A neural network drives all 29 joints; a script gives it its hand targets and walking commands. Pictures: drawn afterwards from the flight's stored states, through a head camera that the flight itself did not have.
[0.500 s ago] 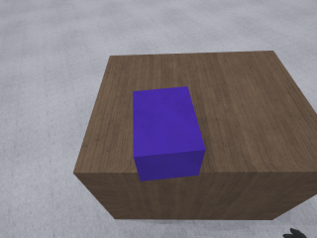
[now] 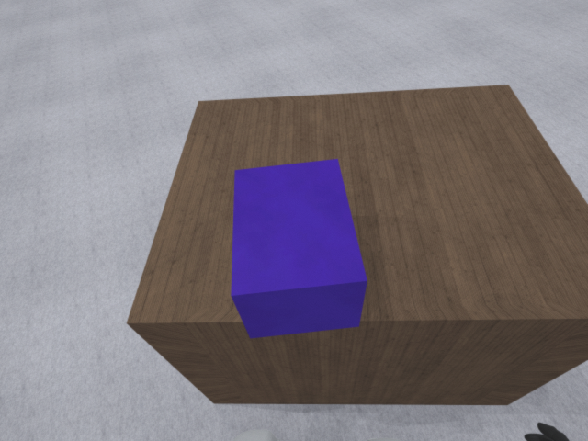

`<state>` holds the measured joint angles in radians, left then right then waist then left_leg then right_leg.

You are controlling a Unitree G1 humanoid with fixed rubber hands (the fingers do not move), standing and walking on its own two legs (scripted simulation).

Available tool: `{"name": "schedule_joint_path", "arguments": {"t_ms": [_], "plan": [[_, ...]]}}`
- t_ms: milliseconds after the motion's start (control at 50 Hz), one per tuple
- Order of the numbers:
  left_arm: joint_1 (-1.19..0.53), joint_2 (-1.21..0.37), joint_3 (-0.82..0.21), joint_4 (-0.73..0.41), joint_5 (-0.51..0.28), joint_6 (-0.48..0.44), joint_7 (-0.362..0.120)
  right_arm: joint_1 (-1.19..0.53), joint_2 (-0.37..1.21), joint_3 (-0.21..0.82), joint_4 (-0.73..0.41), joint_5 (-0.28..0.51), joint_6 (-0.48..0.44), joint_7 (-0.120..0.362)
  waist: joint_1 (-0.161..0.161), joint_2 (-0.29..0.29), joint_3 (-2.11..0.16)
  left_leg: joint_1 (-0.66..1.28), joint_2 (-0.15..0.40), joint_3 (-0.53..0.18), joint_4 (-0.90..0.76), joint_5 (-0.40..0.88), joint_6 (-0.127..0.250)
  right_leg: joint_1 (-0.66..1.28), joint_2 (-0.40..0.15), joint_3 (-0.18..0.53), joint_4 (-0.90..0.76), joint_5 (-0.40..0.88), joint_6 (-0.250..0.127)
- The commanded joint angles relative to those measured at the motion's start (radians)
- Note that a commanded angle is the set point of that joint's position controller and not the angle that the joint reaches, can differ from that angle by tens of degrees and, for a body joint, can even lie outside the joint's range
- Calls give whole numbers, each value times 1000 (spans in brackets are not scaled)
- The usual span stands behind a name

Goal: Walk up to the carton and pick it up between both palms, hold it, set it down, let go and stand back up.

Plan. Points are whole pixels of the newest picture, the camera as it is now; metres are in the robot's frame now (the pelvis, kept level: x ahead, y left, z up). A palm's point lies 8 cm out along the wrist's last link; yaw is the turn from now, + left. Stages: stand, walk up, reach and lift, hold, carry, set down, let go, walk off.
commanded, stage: walk up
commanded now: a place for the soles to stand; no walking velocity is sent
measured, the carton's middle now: (295, 246) +0.42 +0.04 -0.04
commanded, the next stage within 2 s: reach and lift in 1.52 s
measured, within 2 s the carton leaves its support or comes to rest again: neither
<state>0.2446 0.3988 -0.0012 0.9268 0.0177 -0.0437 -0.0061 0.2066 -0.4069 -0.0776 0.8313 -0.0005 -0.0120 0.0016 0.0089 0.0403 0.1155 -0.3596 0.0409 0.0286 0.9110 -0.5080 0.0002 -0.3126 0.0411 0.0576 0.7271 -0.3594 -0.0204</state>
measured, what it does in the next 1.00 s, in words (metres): steps on the spot: left foot, then right foot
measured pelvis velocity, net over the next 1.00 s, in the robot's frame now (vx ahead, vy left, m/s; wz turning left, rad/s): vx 0.00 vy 0.01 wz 0.00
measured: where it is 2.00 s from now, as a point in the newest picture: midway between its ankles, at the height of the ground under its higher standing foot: outside the picture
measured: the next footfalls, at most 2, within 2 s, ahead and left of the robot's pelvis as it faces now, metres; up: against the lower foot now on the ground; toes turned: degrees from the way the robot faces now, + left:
left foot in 0.12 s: +0.04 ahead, +0.13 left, +0.00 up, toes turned +0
right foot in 0.54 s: +0.03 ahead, -0.10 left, +0.00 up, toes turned +2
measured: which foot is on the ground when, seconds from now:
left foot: up 0.00-0.10, down 0.12-1.00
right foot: down 0.00-0.14, up 0.16-0.52, down 0.54-1.00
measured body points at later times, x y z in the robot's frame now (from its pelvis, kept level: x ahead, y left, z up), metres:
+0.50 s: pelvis -0.01 +0.02 +0.00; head +0.02 +0.04 +0.45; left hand +0.06 +0.33 -0.13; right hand +0.07 -0.32 -0.08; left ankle +0.02 +0.13 -0.72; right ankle +0.01 -0.11 -0.70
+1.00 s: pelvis +0.00 +0.01 +0.00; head +0.02 +0.01 +0.45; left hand +0.06 +0.31 -0.12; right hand +0.08 -0.33 -0.10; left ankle +0.01 +0.13 -0.72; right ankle +0.03 -0.11 -0.72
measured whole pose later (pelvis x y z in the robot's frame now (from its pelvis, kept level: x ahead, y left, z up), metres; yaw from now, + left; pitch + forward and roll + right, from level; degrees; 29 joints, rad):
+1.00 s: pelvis +0.00 +0.01 +0.00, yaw +0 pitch -4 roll +0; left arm 0.24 0.39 0.00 0.96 0.01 -0.03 -0.01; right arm 0.21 -0.40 -0.08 0.88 0.00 -0.01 0.01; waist -0.02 -0.01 0.12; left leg -0.28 0.04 0.03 0.70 -0.36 0.00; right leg -0.31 0.04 0.06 0.69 -0.32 -0.01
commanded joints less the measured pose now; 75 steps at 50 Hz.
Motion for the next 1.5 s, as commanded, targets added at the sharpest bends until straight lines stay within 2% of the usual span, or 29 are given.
{"name": "schedule_joint_path", "arguments": {"t_ms": [0, 40, 80, 100, 120, 140, 180, 260, 340, 380, 420, 480, 500, 520, 540, 560, 580, 640, 740, 780, 840, 880, 920, 960, 1000, 1100, 1160, 1260, 1480], "plan": [[78, 289, 96, -68, -4, -25, 24, -19, -187, -36, -64, 3, -24, -9, 28, -279, -84, -107, -6, -57, -87, -36, 26, 147, -268, 397, -292, 435, -213], [2, 295, 86, -77, -3, -14, 17, 25, -172, -39, -53, 1, -35, -7, -17, -296, -57, 10, -25, -15, -229, 32, 37, 51, -240, 311, -241, 368, -209], [-91, 218, 64, -114, -14, -4, 13, 157, -190, -50, 11, -4, -52, -12, -91, -168, -130, 287, -23, -21, -430, 227, 49, -100, -152, 190, -74, 270, -112], [-111, 151, 44, -116, -25, -5, 16, 183, -251, -73, 24, -29, -60, -15, -115, 29, -84, 341, 112, -241, -518, 170, 86, -276, -44, 132, 132, 154, -56], [-67, 110, 35, -120, -18, -2, 17, 166, -304, -76, 0, -29, -67, -19, -88, 118, -61, 355, 311, -495, -629, 226, 125, -385, 83, 43, 270, -155, -10], [-32, 191, 53, -90, -15, 12, 29, 107, -325, -75, 1, -18, -61, -23, -62, 21, -39, 242, 375, -542, -673, 72, 140, -357, 12, 90, 294, -154, -4], [-21, 225, 71, -62, -15, 24, 18, 57, -276, -75, -4, -12, -69, -21, -50, -1, 18, 206, 315, -444, -684, 108, 114, -303, -10, 109, 309, -110, -5], [40, 179, 74, -42, -20, 14, 11, 14, -228, -56, -36, -32, -72, -11, -32, 209, -50, 227, 217, -229, -594, 349, 146, -187, -32, 28, 178, -106, 11], [3, 183, 61, -58, -13, 12, 15, 66, -242, -59, -43, -15, -58, -18, -45, 199, -56, 289, 233, -250, -509, 513, 167, -203, -30, 6, 118, -153, 9], [-1, 198, 72, -47, -9, 12, 14, 42, -245, -58, -46, -17, -52, -19, -52, 173, -58, 250, 245, -247, -529, 409, 184, -172, -41, -20, 88, -133, 4], [21, 189, 67, -40, -5, 3, 18, 14, -266, -59, -55, -17, -48, -15, -35, 209, -99, 212, 257, -231, -462, 468, 201, -89, -64, -71, 6, -106, -2], [112, 182, 70, 15, -7, -23, 18, -60, -231, -41, -74, 0, -30, -9, 28, 90, -115, 95, 177, -101, -308, 493, 151, 114, -31, -79, -241, 136, -15], [144, 194, 83, 36, -3, -26, 25, -89, -197, -37, -72, 4, -25, -7, 57, 42, -105, 72, 145, -81, -203, 454, 121, 136, -53, 20, -309, 176, -22], [126, 272, 91, 11, 16, -39, 26, -61, -148, -19, -90, 16, -25, -6, 19, -146, -109, -18, 55, -7, -69, 331, 57, 132, -190, 287, -336, 250, -84], [68, 305, 95, 12, 13, -34, 30, -77, -127, -12, -82, 17, -12, -7, 19, -203, -33, -121, -28, -13, -43, -26, 30, 81, -280, 493, -418, 135, -140], [0, 294, 89, -12, 14, -30, 26, -57, -163, -13, -53, 15, 1, -8, -1, -122, -29, -38, -14, -75, -18, -91, 35, -28, -326, 504, -434, -53, -200], [-39, 304, 91, -23, 15, -27, 23, -2, -191, -31, -37, 8, 2, -7, -18, -155, -26, -22, -15, -88, -25, -136, 45, -71, -321, 536, -436, -146, -221], [-113, 265, 81, -29, 16, -22, 14, 41, -178, -30, 1, 3, 0, 3, -40, -291, 29, 40, 2, -62, -129, 10, 33, -139, -228, 374, -450, -150, -164], [-137, 214, 70, -48, -2, 3, 6, 38, -182, -32, 23, -2, -15, -1, -52, -186, -59, 265, -9, -29, -375, 166, 34, -188, -163, 278, -384, -141, -88], [-153, 199, 58, -52, -15, 9, 6, 22, -192, -37, 30, -15, -20, -7, -60, -172, -68, 266, 41, -99, -447, 128, 51, -192, -129, 244, -323, -169, -57], [-90, 170, 55, -32, -22, 14, 1, -37, -256, -37, 30, -18, -37, -8, -26, 17, -44, 139, 217, -317, -649, -211, 137, -141, -7, 115, -97, -127, -23], [-23, 183, 63, -8, -21, 13, 1, -104, -253, -35, 15, -22, -37, -7, 9, 55, -12, 57, 268, -299, -652, -141, 175, -39, -12, 30, -21, -59, -9], [-16, 193, 67, -6, -17, 0, 0, -99, -229, -21, 23, -15, -40, -4, 12, 93, -78, 74, 199, -186, -537, 100, 136, 39, -41, 33, -150, 48, -23], [-45, 222, 70, -8, -7, -18, 5, -102, -182, -9, 16, -6, -34, -3, -7, -15, -106, 76, 104, -85, -394, 249, 84, 77, -103, 139, -225, 253, -63], [-72, 244, 67, -20, -10, -21, 12, -75, -185, -15, 25, 1, -27, -6, -31, -17, -117, 163, 60, -43, -350, 242, 50, -17, -153, 247, -233, 285, -91], [-90, 206, 54, -4, -15, -10, 14, -72, -214, -20, 39, 0, -34, -8, -25, -9, -127, 162, 137, -106, -402, 328, 95, -3, -88, 131, -154, 292, -54], [-84, 203, 52, 1, -12, -12, 12, -88, -207, -26, 44, 1, -25, -9, -31, -92, -139, 176, 114, -81, -375, 319, 84, 5, -104, 159, -184, 339, -70], [-122, 193, 50, -14, -11, -6, 12, -107, -192, -19, 55, -8, -24, -3, -38, -32, -107, 209, 87, -80, -447, 126, 66, -79, -114, 201, -263, 120, -65], [-126, 206, 49, -3, -11, -10, 11, -123, -194, -9, 51, -6, -21, -2, -23, -57, -95, 182, 94, -78, -428, 216, 66, -45, -104, 176, -252, 219, -54]]}}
